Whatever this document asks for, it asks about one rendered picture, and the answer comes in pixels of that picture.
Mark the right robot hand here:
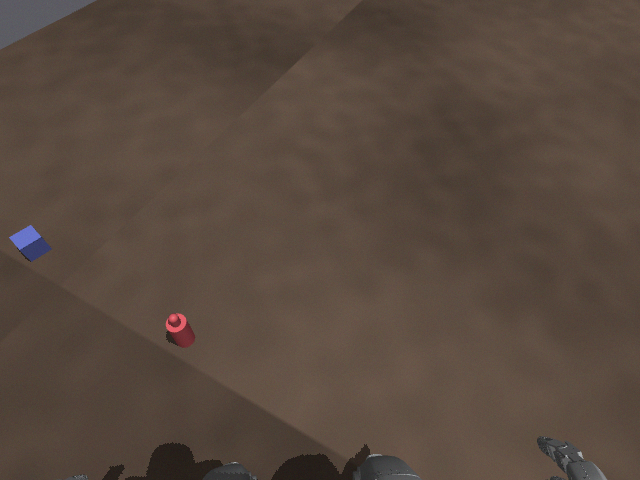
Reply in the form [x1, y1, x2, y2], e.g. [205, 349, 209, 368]
[537, 436, 607, 480]

